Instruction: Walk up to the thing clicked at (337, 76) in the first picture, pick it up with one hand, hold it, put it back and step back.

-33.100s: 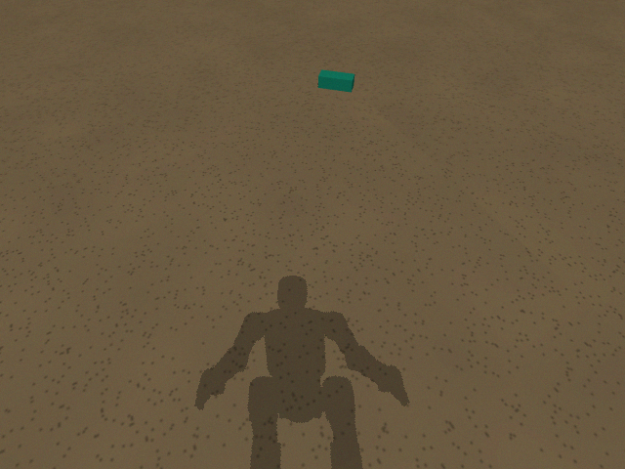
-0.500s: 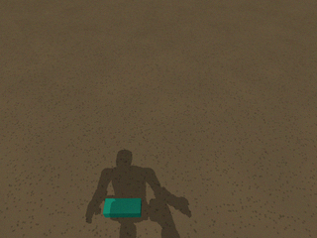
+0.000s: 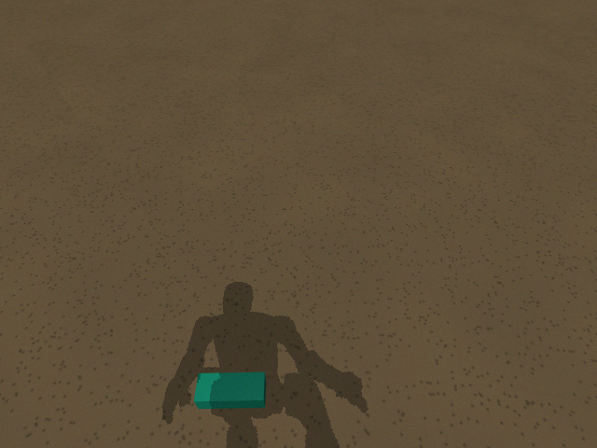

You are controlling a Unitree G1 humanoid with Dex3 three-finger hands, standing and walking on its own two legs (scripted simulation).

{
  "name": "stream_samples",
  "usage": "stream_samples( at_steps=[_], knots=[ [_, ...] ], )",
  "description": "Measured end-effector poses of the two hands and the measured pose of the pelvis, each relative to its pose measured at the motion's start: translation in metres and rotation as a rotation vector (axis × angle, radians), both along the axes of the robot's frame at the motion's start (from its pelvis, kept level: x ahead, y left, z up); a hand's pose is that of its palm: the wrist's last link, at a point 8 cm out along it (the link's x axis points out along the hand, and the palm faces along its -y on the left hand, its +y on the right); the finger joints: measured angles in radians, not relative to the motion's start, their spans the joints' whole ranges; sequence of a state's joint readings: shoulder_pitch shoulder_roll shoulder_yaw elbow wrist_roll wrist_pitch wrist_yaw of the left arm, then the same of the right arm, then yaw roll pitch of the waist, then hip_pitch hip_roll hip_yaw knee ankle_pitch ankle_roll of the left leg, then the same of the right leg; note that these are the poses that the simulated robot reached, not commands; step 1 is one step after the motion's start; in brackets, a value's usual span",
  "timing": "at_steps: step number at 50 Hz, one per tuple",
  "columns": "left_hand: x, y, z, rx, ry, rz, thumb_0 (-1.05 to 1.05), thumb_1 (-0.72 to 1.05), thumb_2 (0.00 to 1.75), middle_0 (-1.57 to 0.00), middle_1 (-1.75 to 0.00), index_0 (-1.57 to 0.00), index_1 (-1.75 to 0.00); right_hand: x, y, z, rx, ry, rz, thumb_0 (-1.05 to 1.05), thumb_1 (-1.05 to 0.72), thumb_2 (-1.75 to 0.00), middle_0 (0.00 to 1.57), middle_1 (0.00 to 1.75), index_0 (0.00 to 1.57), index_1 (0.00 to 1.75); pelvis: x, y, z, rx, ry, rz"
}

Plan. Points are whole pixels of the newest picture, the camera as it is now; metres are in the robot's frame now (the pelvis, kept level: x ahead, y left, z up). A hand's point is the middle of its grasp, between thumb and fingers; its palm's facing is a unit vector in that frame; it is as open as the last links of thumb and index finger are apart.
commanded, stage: stand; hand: left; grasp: from above
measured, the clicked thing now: (231, 390) +0.43 +0.22 -0.74
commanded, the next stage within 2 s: step back in 1.38 s
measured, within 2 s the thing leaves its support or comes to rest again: neither
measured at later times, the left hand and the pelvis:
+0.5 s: hand out of the picture +0.08 +0.23 -0.16, palm faces +0.01 -0.94 -0.33, open 7.4 cm; pelvis +0.01 -0.01 +0.00, yaw +0 degrees
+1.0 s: hand out of the picture +0.08 +0.23 -0.16, palm faces +0.00 -0.94 -0.34, open 7.4 cm; pelvis +0.01 -0.02 +0.00, yaw +0 degrees
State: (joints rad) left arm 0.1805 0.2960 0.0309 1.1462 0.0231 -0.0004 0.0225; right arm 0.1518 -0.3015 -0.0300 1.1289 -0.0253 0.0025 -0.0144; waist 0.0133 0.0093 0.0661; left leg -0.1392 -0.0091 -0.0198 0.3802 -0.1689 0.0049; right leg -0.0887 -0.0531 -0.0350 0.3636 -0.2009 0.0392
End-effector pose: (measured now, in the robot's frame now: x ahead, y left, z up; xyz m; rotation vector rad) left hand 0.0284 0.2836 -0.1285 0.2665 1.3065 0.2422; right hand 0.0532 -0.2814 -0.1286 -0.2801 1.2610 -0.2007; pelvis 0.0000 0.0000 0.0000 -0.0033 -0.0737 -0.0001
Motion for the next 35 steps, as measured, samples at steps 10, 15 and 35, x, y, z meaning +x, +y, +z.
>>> stream_samples(
  at_steps=[10,15,35],
  knots=[
    [0.018,-0.007,0.003,-0.004,-0.022,-0.012,0.00,0.90,0.89,-0.20,-0.30,-0.20,-0.30,0.007,-0.006,0.000,0.001,-0.002,0.004,0.00,-0.91,-0.90,0.20,0.30,0.20,0.30,0.005,-0.006,0.001,0.002,0.006,-0.003],
    [0.029,-0.010,0.005,-0.002,-0.037,-0.022,0.00,0.90,0.89,-0.20,-0.30,-0.20,-0.30,0.011,-0.009,0.000,0.003,-0.006,0.005,0.00,-0.91,-0.90,0.20,0.30,0.20,0.30,0.007,-0.009,0.001,0.003,0.011,-0.002],
    [0.051,-0.012,0.011,0.009,-0.078,-0.038,0.00,0.90,0.89,-0.20,-0.30,-0.20,-0.30,0.026,-0.023,0.004,-0.009,-0.025,0.012,0.00,-0.91,-0.90,0.20,0.30,0.20,0.30,0.013,-0.017,0.003,0.003,0.017,-0.004]
  ],
)
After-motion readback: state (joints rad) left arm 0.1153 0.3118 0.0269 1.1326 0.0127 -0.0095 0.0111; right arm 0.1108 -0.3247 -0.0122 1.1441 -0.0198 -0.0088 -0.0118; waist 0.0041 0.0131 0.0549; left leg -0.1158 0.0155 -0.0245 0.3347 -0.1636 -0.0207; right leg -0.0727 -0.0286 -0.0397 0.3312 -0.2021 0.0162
